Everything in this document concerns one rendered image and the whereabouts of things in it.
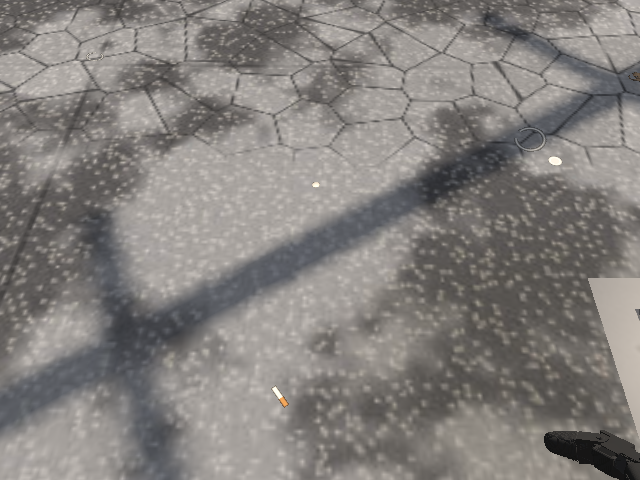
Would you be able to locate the right robot hand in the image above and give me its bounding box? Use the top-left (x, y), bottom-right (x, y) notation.
top-left (544, 430), bottom-right (640, 480)

